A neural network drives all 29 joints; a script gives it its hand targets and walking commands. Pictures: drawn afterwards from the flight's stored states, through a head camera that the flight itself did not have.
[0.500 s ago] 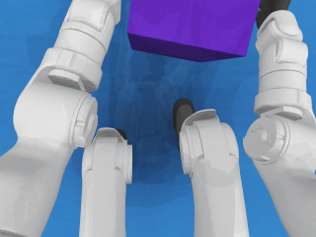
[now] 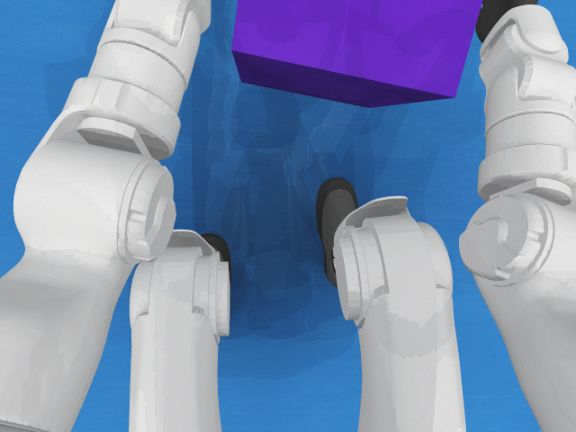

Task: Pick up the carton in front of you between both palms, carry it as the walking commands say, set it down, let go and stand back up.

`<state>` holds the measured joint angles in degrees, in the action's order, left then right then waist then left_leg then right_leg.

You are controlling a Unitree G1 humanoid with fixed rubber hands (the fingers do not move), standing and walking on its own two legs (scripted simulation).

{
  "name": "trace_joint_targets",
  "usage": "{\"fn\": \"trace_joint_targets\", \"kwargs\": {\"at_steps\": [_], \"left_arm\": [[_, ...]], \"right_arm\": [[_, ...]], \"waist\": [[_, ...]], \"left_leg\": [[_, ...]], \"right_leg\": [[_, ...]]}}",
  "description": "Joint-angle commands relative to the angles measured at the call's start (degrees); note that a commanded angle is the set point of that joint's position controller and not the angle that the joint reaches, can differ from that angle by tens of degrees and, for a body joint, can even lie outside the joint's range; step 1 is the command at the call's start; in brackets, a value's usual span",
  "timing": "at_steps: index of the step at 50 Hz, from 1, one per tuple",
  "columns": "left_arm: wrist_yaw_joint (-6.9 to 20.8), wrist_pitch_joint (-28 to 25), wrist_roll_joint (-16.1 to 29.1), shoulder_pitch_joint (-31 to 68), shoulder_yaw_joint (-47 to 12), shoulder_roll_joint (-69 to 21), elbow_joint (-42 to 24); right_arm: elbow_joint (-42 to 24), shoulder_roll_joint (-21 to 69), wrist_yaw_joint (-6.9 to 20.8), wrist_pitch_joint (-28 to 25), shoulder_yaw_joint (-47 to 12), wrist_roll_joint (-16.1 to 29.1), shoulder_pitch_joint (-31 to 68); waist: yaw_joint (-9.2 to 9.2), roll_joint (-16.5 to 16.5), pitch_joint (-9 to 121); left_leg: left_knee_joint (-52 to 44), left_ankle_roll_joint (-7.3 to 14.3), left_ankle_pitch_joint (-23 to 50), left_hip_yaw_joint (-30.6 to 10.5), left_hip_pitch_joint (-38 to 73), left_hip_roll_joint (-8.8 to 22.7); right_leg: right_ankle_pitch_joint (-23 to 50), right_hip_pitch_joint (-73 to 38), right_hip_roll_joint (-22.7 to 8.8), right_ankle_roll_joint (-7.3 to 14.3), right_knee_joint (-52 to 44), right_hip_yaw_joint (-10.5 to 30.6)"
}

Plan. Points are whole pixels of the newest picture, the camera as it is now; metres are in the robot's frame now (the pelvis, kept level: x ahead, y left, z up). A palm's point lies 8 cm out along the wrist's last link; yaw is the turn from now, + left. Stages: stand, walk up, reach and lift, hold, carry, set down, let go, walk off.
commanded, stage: set down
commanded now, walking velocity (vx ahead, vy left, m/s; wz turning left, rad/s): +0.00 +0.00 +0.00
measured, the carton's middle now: out of the picture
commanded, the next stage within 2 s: let go in 1.42 s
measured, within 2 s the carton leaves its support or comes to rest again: neither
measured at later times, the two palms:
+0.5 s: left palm out of the picture +0.59 +0.00 -0.17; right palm out of the picture +0.49 -0.35 -0.17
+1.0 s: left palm out of the picture +0.61 +0.00 +0.00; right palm out of the picture +0.48 -0.36 +0.00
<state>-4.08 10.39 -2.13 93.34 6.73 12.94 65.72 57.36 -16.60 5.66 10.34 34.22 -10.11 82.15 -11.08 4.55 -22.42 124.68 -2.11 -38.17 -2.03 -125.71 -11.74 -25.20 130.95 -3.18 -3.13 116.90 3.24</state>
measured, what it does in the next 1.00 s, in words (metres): rises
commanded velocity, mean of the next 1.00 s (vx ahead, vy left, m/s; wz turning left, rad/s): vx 0.00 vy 0.00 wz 0.00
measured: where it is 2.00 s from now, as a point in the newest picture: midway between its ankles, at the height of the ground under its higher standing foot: (275, 278)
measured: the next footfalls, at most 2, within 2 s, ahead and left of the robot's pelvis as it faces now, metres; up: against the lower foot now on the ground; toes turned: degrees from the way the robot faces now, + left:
none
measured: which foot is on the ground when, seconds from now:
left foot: down 0.00-1.00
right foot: down 0.00-1.00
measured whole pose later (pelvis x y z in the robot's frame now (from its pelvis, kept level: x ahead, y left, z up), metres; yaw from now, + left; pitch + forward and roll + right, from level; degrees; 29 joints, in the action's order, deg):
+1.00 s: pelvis +0.01 -0.02 +0.10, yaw -2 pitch +45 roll +2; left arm -6.0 15.6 2.3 83.7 6.2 19.1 56.0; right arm 49.5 -18.1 -1.7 12.3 23.8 3.2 73.0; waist -10.8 3.4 -5.0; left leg 104.1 -2.2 -35.6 -1.6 -114.1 -5.5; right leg -21.7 121.5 0.2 -0.9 97.8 2.5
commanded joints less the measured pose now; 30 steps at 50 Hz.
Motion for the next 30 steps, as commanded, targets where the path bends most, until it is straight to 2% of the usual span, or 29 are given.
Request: {"fn": "trace_joint_targets", "kwargs": {"at_steps": [1, 3, 4, 6, 7, 8, 10, 14, 19, 23, 26, 28, 30], "left_arm": [[7.74, -0.84, 1.88, 19.51, -8.09, -31.27, -4.46], [6.68, -1.09, 1.99, 18.82, -8.27, -27.49, -4.95], [5.60, -1.40, 2.05, 17.89, -7.83, -22.68, -5.22], [2.17, -2.20, 2.78, 15.86, -7.12, -7.98, -5.29], [-0.21, -2.69, 3.74, 14.48, -6.93, 1.97, -5.28], [-1.96, -2.82, 5.06, 15.58, -7.77, 6.69, -5.86], [-3.17, -2.88, 7.20, 16.97, -9.17, 8.57, -6.40], [-2.89, -2.93, 10.24, 18.43, -12.28, 8.81, -9.96], [-2.93, -2.18, 12.31, 19.29, -13.42, 10.26, -14.87], [-3.48, -0.76, 11.44, 19.75, -11.08, 12.53, -18.76], [-3.82, 0.93, 10.45, 18.79, -8.72, 12.91, -20.70], [-3.93, 2.31, 9.68, 17.25, -6.82, 13.39, -19.76], [-3.72, 3.36, 8.63, 14.96, -4.60, 13.86, -16.48]], "right_arm": [[2.06, 24.35, 7.21, -0.57, -9.74, 2.03, 21.34], [3.17, 20.20, 6.22, -1.39, -8.12, 2.23, 19.47], [3.94, 15.28, 5.10, -2.11, -6.45, 2.20, 17.51], [6.10, 0.89, 1.15, -4.41, -2.53, 2.50, 12.52], [6.98, -8.98, -1.74, -6.19, -0.59, 3.30, 9.50], [6.86, -13.96, -4.23, -7.87, 0.04, 4.69, 9.46], [6.45, -17.31, -6.55, -10.12, -1.71, 8.08, 11.65], [4.53, -19.25, -6.62, -11.66, -6.71, 14.41, 15.46], [2.39, -18.90, -5.69, -9.98, -11.21, 19.72, 15.70], [-0.88, -18.86, -6.59, -7.65, -12.26, 20.28, 14.68], [-5.78, -18.59, -7.97, -5.40, -12.58, 19.45, 14.11], [-8.31, -17.82, -8.84, -3.51, -13.12, 18.92, 13.81], [-9.01, -15.74, -9.42, -1.98, -13.73, 18.37, 13.34]], "waist": [[-6.95, 8.75, 47.19], [-7.47, 8.74, 48.14], [-7.88, 8.69, 48.75], [-9.06, 8.40, 50.66], [-9.81, 8.06, 52.03], [-10.36, 7.58, 54.64], [-10.42, 7.66, 57.60], [-9.77, 7.80, 63.39], [-9.28, 7.48, 70.48], [-8.65, 6.54, 76.96], [-8.56, 4.57, 82.71], [-7.80, 2.41, 83.64], [-6.21, 0.08, 80.09]], "left_leg": [[-13.54, 0.64, 8.96, 2.40, 12.85, 2.17], [-13.16, 0.08, 9.90, 2.41, 14.92, 2.67], [-13.02, -0.30, 10.38, 2.43, 16.22, 3.03], [-12.79, -1.10, 11.67, 2.02, 19.20, 3.89], [-12.64, -1.44, 12.74, 1.57, 21.03, 4.45], [-12.20, -1.76, 14.58, 0.82, 22.76, 4.98], [-10.77, -2.08, 17.74, 0.36, 24.37, 5.65], [-9.58, -2.04, 20.90, 0.45, 26.26, 6.70], [-8.84, -1.78, 17.75, 2.62, 26.93, 6.64], [-9.71, -1.59, 12.21, 5.38, 26.16, 5.58], [-11.82, -1.20, 8.74, 6.99, 26.16, 4.50], [-14.01, -0.54, 6.07, 7.63, 24.69, 3.98], [-16.29, 0.24, 3.46, 7.82, 21.56, 3.85]], "right_leg": [[11.63, -29.02, 4.45, 3.72, -3.45, -5.42], [12.14, -29.38, 4.06, 3.15, -3.27, -5.86], [12.51, -29.77, 3.72, 2.77, -3.21, -6.14], [13.82, -31.18, 2.76, 1.97, -3.06, -6.56], [14.89, -32.13, 2.21, 1.66, -3.06, -6.85], [16.59, -33.54, 1.80, 1.54, -3.13, -6.92], [20.04, -35.28, 1.61, 1.61, -2.67, -6.53], [25.43, -38.44, 0.99, 1.77, -2.14, -6.18], [27.80, -46.74, 1.13, 2.16, -2.87, -5.80], [27.01, -56.00, 2.14, 2.15, -4.69, -5.96], [25.89, -63.24, 3.18, 1.93, -7.03, -6.53], [23.83, -66.01, 3.71, 1.57, -9.01, -6.81], [20.40, -65.19, 3.98, 1.00, -11.17, -6.80]]}}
